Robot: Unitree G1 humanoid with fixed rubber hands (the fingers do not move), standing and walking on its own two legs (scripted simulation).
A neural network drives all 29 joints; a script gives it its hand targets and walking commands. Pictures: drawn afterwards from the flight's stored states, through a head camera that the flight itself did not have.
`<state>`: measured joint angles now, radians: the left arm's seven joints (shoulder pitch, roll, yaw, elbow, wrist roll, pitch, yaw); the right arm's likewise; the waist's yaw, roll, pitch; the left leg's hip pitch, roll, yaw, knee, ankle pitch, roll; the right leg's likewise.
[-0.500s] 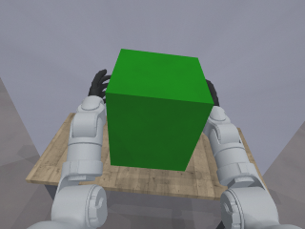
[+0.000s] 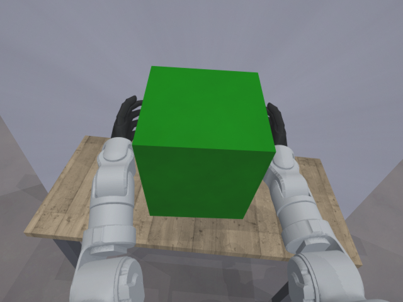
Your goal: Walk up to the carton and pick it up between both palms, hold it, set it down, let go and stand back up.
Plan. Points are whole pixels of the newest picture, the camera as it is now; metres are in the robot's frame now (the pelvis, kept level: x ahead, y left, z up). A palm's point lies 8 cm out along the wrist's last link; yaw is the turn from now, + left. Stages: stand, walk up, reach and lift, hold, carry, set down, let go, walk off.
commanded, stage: set down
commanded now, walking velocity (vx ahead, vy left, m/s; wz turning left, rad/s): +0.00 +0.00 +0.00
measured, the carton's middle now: (200, 148) +0.38 +0.02 +0.12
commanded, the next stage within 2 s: none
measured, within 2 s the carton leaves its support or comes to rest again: neither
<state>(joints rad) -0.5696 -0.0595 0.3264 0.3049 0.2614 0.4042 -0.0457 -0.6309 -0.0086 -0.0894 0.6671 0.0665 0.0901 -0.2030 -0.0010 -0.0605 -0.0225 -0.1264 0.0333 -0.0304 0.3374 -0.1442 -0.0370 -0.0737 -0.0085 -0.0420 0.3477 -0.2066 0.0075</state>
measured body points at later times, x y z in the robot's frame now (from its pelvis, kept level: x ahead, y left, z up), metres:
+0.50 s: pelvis +0.01 +0.00 +0.00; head -0.02 +0.03 +0.45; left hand +0.38 +0.16 +0.14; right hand +0.38 -0.14 +0.12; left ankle +0.03 +0.14 -0.75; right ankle -0.01 -0.11 -0.75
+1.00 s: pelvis +0.02 +0.00 +0.00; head +0.02 +0.02 +0.45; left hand +0.41 +0.16 +0.11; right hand +0.40 -0.15 +0.10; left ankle +0.03 +0.14 -0.75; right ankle -0.01 -0.11 -0.75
